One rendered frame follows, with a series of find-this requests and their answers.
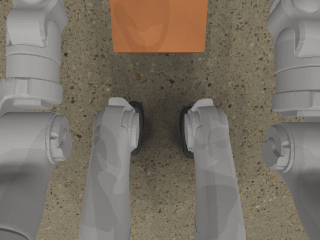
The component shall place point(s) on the right robot upper arm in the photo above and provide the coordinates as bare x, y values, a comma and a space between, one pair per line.
293, 149

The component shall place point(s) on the robot shin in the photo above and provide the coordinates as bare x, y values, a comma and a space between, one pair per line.
113, 101
209, 102

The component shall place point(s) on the left robot forearm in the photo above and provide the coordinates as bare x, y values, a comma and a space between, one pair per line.
33, 56

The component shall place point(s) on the right robot shin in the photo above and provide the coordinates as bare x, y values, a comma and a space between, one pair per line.
209, 102

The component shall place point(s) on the carton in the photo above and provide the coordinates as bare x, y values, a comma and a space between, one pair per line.
158, 26

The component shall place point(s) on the left robot upper arm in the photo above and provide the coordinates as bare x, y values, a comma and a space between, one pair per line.
31, 144

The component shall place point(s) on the left robot shin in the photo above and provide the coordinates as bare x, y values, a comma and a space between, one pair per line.
113, 101

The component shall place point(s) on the right robot forearm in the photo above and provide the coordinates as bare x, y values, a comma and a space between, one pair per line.
295, 28

